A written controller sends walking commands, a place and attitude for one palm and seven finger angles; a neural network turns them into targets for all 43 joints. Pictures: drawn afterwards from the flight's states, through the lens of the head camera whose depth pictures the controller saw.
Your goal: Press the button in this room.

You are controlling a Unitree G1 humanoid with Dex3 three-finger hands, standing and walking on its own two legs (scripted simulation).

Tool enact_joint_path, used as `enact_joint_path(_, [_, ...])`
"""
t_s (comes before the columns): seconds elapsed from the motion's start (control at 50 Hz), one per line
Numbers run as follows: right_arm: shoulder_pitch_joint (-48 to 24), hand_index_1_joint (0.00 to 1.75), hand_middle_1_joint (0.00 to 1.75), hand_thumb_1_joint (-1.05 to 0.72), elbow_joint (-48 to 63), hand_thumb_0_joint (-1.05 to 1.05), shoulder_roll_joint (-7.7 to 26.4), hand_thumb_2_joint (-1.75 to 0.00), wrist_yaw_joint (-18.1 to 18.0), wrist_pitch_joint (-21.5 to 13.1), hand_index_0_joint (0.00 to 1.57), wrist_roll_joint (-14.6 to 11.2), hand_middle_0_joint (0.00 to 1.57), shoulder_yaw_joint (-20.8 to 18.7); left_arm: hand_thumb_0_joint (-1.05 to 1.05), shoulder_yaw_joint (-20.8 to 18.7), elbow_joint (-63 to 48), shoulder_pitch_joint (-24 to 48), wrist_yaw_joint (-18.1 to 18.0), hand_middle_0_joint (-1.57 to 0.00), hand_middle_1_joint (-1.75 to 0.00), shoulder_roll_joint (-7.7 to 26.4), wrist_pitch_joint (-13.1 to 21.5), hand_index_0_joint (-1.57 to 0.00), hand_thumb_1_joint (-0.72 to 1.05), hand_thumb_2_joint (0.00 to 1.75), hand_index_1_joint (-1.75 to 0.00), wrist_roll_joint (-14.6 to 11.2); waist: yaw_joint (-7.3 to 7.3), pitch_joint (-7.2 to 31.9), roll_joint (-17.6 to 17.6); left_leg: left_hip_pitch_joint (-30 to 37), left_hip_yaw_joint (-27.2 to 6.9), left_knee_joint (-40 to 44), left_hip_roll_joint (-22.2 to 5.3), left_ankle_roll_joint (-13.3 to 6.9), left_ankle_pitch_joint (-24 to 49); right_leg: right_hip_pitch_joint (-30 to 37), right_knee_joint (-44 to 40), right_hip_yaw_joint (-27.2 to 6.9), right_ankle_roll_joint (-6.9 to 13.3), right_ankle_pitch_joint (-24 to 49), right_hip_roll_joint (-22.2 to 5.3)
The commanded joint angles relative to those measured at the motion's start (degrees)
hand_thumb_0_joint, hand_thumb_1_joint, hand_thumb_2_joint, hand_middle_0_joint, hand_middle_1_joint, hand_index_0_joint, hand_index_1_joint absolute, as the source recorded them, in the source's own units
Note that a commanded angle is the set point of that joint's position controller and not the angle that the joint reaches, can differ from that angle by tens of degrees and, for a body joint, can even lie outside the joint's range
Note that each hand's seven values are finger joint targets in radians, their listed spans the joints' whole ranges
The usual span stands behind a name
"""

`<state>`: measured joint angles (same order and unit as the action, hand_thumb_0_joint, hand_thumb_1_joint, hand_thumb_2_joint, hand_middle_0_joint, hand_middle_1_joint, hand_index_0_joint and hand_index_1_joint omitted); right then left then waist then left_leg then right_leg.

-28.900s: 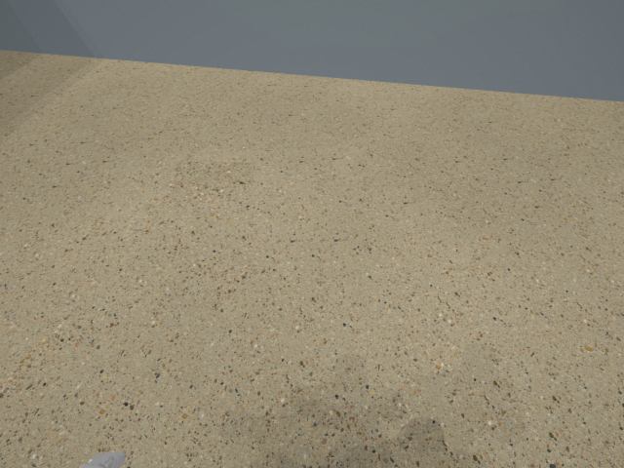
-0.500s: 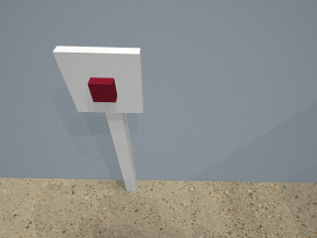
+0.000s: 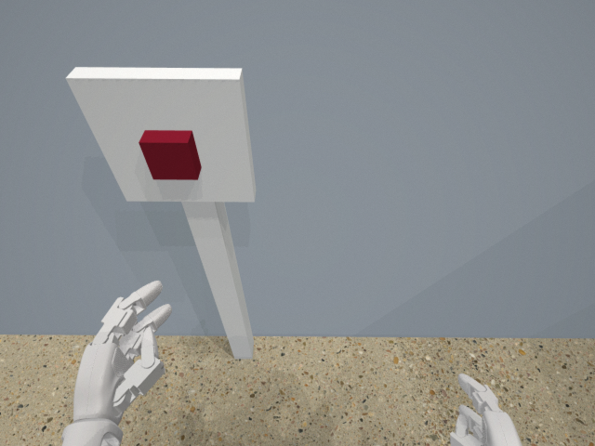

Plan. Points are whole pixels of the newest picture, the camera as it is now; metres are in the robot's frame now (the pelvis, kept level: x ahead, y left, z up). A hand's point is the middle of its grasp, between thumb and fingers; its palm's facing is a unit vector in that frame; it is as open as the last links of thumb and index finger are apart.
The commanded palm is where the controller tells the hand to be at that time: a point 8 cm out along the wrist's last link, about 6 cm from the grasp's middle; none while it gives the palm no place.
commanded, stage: raise the hand and make a fist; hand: left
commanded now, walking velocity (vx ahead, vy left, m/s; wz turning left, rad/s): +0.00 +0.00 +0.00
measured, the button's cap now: (172, 154) +0.48 +0.20 +0.15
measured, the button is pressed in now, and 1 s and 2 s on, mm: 0 0 0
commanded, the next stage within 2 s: aim a knuckle at the button in 1.74 s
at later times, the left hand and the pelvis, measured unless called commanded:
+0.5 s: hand (140, 390) +0.19 +0.19 +0.04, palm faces +0.01 -1.00 -0.03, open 3.3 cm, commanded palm +0.15 +0.25 +0.05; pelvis -0.01 -0.01 -0.02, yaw +1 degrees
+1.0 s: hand (100, 355) +0.20 +0.22 +0.10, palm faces +0.05 -1.00 -0.05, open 3.1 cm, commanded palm +0.17 +0.27 +0.11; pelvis +0.00 +0.02 +0.00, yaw +1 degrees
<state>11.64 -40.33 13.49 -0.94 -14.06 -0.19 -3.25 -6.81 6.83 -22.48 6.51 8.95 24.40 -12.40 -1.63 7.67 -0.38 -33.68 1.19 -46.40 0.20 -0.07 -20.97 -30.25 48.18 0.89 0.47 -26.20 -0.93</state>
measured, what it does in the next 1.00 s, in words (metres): stands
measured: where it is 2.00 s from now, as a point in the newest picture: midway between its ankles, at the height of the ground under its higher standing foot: outside the picture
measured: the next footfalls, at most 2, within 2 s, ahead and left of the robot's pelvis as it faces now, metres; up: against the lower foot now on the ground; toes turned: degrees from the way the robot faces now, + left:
none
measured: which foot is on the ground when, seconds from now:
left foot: down 0.00-1.00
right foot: down 0.00-1.00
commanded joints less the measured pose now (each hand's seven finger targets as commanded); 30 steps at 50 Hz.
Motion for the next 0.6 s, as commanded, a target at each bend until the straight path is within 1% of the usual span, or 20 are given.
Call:
enact_joint_path(0.0, [-7.38, 0.3, 0.3, -0.9, 15.95, 0.0, 7.24, -0.9, 1.35, -2.06, 0.2, -0.79, 0.2, -3.43, 0.0, -7.54, -3.98, -18.29, 12.86, -0.58, -0.72, 7.45, 10.37, -0.58, 0.9, 0.9, -0.72, -3.19, 6.35, 6.9, 3.84, -4.09, 0.64, -5.63, 1.2, 0.27, 11.28, -3.48, 2.79, 0.58, 1.01, 17.57, 0.46])
enact_joint_path(0.02, [-8.0, 0.3, 0.3, -0.9, 18.04, 0.0, 7.06, -0.9, 0.94, -1.48, 0.2, -1.11, 0.2, -3.34, 0.0, -8.4, -8.51, -16.46, 13.19, -0.61, -0.75, 8.56, 8.8, -0.61, 0.9, 0.9, -0.75, -3.88, 6.36, 8.86, 1.84, -3.9, 1.08, -5.97, 1.32, -0.11, 10.88, -3.04, 2.82, -0.17, 0.92, 16.53, 0.5])
enact_joint_path(0.04, [-8.36, 0.3, 0.3, -0.9, 19.53, 0.0, 6.4, -0.9, 0.41, -0.83, 0.2, -1.54, 0.2, -2.96, 0.0, -7.84, -11.46, -14.23, 13.0, -0.64, -0.78, 7.83, 6.93, -0.64, 0.9, 0.9, -0.78, -4.9, 5.82, 8.35, 0.45, -4.26, 1.37, -5.66, 1.32, -0.3, 6.75, -4.85, 1.44, -0.36, 0.67, 9.91, 0.73])
enact_joint_path(0.08, [-6.65, 0.3, 0.3, -0.9, 20.69, 0.0, 6.27, -0.9, -0.84, 0.21, 0.2, -1.29, 0.2, -2.33, 0.0, -8.83, -20.13, -6.7, 10.61, -0.69, -0.84, 9.86, 5.17, -0.69, 0.9, 0.9, -0.84, -6.03, 3.49, 7.52, -0.53, -5.11, -0.12, -8.02, 0.92, -1.0, 6.26, -6.77, 0.77, -2.92, -0.19, 9.69, 0.87])
enact_joint_path(0.1, [-4.57, 0.3, 0.3, -0.9, 20.69, 0.0, 5.9, -0.9, -1.3, 0.66, 0.2, -1.13, 0.2, -2.5, 0.0, -10.03, -24.19, -5.88, 9.23, -0.72, -0.87, 10.8, 5.14, -0.72, 0.9, 0.9, -0.87, -5.56, 3.0, 10.45, -1.89, -3.56, -0.5, -8.86, 0.42, -1.3, 8.13, -5.65, 0.79, -3.7, -0.49, 13.19, 0.69])
enact_joint_path(0.14, [-2.08, 0.3, 0.3, -0.9, 20.09, 0.0, 5.13, -0.9, -1.99, 1.16, 0.2, -0.78, 0.2, -1.92, 0.0, -7.43, -29.21, -3.06, 7.66, -0.78, -0.93, 9.35, 6.47, -0.78, 0.9, 0.9, -0.93, -4.26, 0.75, 11.3, -3.09, -1.91, -1.2, -10.12, -0.19, -1.68, 10.73, -6.1, 1.51, -3.14, -0.87, 18.54, 0.88])
enact_joint_path(0.16, [-1.37, 0.3, 0.3, -0.9, 19.69, 0.0, 5.37, -0.9, -2.27, 1.18, 0.2, -0.6, 0.2, -1.56, 0.0, -6.22, -30.59, -1.02, 7.54, -0.81, -0.96, 9.5, 7.33, -0.81, 0.9, 0.9, -0.96, -3.7, -0.17, 10.52, -4.15, -1.25, -1.62, -10.4, -0.56, -1.86, 11.1, -7.93, 2.01, -2.06, -0.59, 18.49, 1.41])
enact_joint_path(0.18, [-0.92, 0.3, 0.3, -0.9, 19.41, 0.0, 5.79, -0.9, -2.56, 1.07, 0.2, -0.36, 0.2, -0.83, 0.0, -3.99, -32.4, 3.04, 8.24, -0.83, -0.99, 9.32, 7.99, -0.83, 0.9, 0.9, -0.99, -3.87, -2.08, 9.28, -3.01, -1.59, -2.5, -11.31, -0.79, -2.28, 10.54, -9.84, 2.18, -2.09, -0.8, 18.05, 1.71])
enact_joint_path(0.2, [-0.87, 0.3, 0.3, -0.9, 18.3, 0.0, 5.98, -0.9, -2.93, 0.84, 0.2, -0.44, 0.2, -0.89, 0.0, -4.65, -30.34, 3.61, 8.98, -0.86, -1.02, 10.4, 8.1, -0.86, 0.9, 0.9, -1.02, -3.55, -2.23, 8.41, -3.01, -2.01, -2.71, -11.52, -1.07, -2.19, 9.48, -10.87, 1.77, -1.98, -0.56, 16.05, 1.83])
enact_joint_path(0.22, [-1.1, 0.3, 0.3, -0.9, 18.14, 0.0, 6.09, -0.9, -3.14, 0.48, 0.2, -0.63, 0.2, -0.52, 0.0, -3.62, -27.89, 2.26, 10.19, -0.89, -1.05, 9.5, 7.55, -0.89, 0.9, 0.9, -1.05, -3.92, -2.5, 6.65, -2.84, -3.09, -2.8, -11.52, -1.02, -2.15, 7.64, -11.36, 0.7, -2.34, -0.66, 13.67, 1.74])
enact_joint_path(0.28, [-1.82, 0.3, 0.3, -0.9, 17.63, 0.0, 6.51, -0.9, -3.75, 0.08, 0.2, -1.57, 0.2, 0.24, 0.0, -5.65, -21.86, 0.45, 13.59, -0.97, -1.14, 11.52, 2.61, -0.97, 0.9, 0.9, -1.14, -5.41, -1.33, 6.8, -1.44, -4.81, -3.1, -10.61, -0.85, -2.07, 5.92, -7.57, -2.54, -4.6, -1.34, 10.46, 1.26])
enact_joint_path(0.3, [-1.84, 0.3, 0.3, -0.9, 17.96, 0.0, 6.58, -0.9, -3.83, 0.14, 0.2, -1.92, 0.2, 0.21, 0.0, -7.33, -21.91, -1.02, 14.13, -1.0, -1.17, 12.69, 0.6, -1.0, 0.9, 0.9, -1.17, -5.65, -0.06, 8.93, -2.27, -3.78, -2.86, -9.18, -0.68, -2.0, 6.28, -5.35, -3.37, -4.41, -1.18, 10.03, 0.93])
enact_joint_path(0.32, [-2.25, 0.3, 0.3, -0.9, 18.44, 0.0, 6.3, -0.9, -3.89, 0.19, 0.2, -2.15, 0.2, 0.25, 0.0, -8.27, -21.96, -3.11, 14.32, -1.02, -1.2, 12.8, -1.65, -1.02, 0.9, 0.9, -1.2, -6.27, 0.87, 10.43, -1.95, -2.68, -2.81, -8.02, -0.51, -2.04, 7.15, -3.05, -4.14, -4.59, -1.5, 11.32, 0.48])
enact_joint_path(0.36, [-3.03, 0.3, 0.3, -0.9, 18.64, 0.0, 5.64, -0.9, -4.13, 0.54, 0.2, -2.34, 0.2, 0.4, 0.0, -11.09, -21.58, -4.94, 13.43, -1.08, -1.26, 13.68, -5.25, -1.08, 0.9, 0.9, -1.26, -7.2, 2.16, 10.9, 0.04, -2.16, -2.81, -6.29, -0.44, -1.88, 8.02, 0.23, -5.41, -4.78, -2.26, 13.4, -0.37])
enact_joint_path(0.38, [-3.75, 0.3, 0.3, -0.9, 18.49, 0.0, 5.24, -0.9, -4.24, 0.76, 0.2, -2.33, 0.2, 0.48, 0.0, -12.67, -19.79, -6.2, 12.67, -1.11, -1.29, 13.97, -6.36, -1.11, 0.9, 0.9, -1.29, -7.66, 2.91, 10.18, 2.37, -2.3, -3.33, -5.45, -0.54, -1.8, 8.3, 1.42, -5.57, -4.52, -2.54, 13.92, -0.24])
enact_joint_path(0.42, [-3.56, 0.3, 0.3, -0.9, 18.56, 0.0, 4.96, -0.9, -4.15, 0.65, 0.2, -2.18, 0.2, 0.64, 0.0, -12.72, -22.03, -5.55, 11.08, -1.16, -1.35, 13.19, -6.44, -1.16, 0.9, 0.9, -1.35, -7.96, 3.1, 8.76, 1.55, -1.08, -3.19, -3.32, -0.58, -1.63, 8.44, 1.2, -5.73, -2.73, -2.07, 13.63, 0.08])
enact_joint_path(0.46, [-3.12, 0.3, 0.3, -0.9, 18.27, 0.0, 5.05, -0.9, -3.96, 0.08, 0.2, -1.97, 0.2, 0.77, 0.0, -11.61, -23.14, -4.94, 9.6, -1.22, -1.41, 12.43, -5.26, -1.22, 0.9, 0.9, -1.41, -7.54, 2.68, 6.87, 1.36, 0.16, -3.22, -1.74, -0.69, -1.62, 8.08, -0.11, -5.92, -1.21, -1.62, 12.01, 0.7])
enact_joint_path(0.48, [-3.56, 0.3, 0.3, -0.9, 18.33, 0.0, 5.29, -0.9, -3.97, -0.21, 0.2, -1.8, 0.2, 0.9, 0.0, -10.94, -23.01, -3.91, 9.44, -1.24, -1.44, 12.33, -4.63, -1.24, 0.9, 0.9, -1.44, -7.69, 2.53, 5.56, 3.05, -0.12, -3.57, -1.5, -0.7, -1.68, 7.83, -0.21, -6.11, -1.25, -1.58, 11.16, 0.81])
enact_joint_path(0.54, [-2.11, 0.3, 0.3, -0.9, 17.94, 0.0, 5.89, -0.9, -3.65, -1.56, 0.2, -2.0, 0.2, 0.82, 0.0, -8.66, -24.51, -3.65, 8.83, -1.3, -1.5, 11.39, -2.76, -1.3, 0.9, 0.9, -1.5, -6.64, 1.89, 5.43, -0.23, 2.98, -3.11, 0.22, -0.76, -1.79, 6.79, -2.21, -6.47, 0.5, -0.73, 7.65, 1.55])
enact_joint_path(0.58, [-2.46, 0.3, 0.3, -0.9, 17.91, 0.0, 6.45, -0.9, -3.55, -2.1, 0.2, -2.1, 0.2, 0.86, 0.0, -7.92, -23.63, -3.4, 8.44, -1.3, -1.5, 11.41, -2.88, -1.3, 0.9, 0.9, -1.5, -6.5, 1.77, 3.16, 1.22, 2.54, -3.54, 1.28, -0.75, -1.84, 4.52, -2.87, -7.33, 0.92, -0.44, 3.98, 1.89])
